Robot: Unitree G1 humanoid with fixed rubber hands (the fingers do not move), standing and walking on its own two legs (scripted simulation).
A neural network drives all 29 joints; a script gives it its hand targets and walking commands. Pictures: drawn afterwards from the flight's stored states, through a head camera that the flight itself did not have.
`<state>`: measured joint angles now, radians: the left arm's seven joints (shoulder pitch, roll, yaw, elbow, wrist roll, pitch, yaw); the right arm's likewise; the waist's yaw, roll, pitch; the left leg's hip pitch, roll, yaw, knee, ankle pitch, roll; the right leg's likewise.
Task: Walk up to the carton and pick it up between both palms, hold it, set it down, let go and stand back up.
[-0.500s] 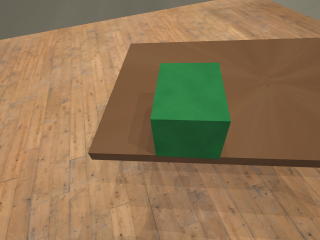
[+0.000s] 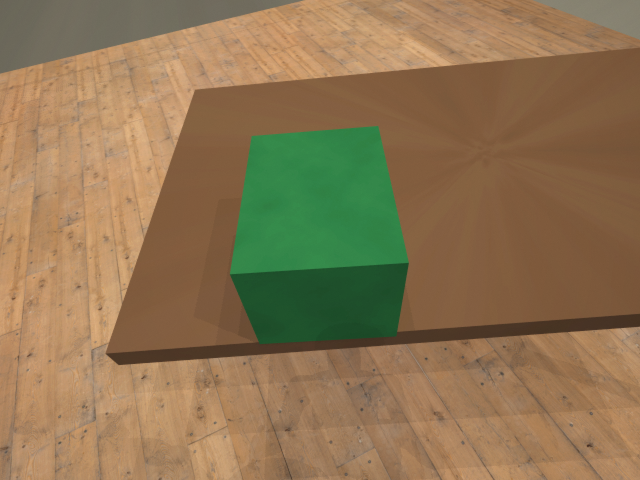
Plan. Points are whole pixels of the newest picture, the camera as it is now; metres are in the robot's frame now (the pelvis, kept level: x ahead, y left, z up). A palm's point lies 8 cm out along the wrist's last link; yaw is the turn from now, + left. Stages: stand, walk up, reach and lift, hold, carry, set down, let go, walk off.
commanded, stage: walk up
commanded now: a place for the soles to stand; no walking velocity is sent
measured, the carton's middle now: (320, 231) +0.46 +0.00 +0.04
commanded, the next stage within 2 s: none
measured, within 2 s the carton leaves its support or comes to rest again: neither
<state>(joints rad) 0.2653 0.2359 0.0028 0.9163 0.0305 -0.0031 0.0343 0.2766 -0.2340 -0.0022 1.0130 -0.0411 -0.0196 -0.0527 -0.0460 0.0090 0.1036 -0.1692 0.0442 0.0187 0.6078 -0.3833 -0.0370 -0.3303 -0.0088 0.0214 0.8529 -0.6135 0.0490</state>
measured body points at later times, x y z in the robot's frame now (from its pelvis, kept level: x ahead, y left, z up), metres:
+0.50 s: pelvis -0.05 +0.01 +0.00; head -0.01 +0.02 +0.44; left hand +0.05 +0.29 -0.14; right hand +0.03 -0.26 -0.14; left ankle -0.05 +0.13 -0.72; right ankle +0.04 -0.12 -0.72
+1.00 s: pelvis -0.07 +0.02 +0.02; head -0.07 +0.01 +0.47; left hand -0.05 +0.27 -0.12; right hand -0.04 -0.22 -0.14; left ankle -0.05 +0.13 -0.72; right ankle -0.09 -0.10 -0.72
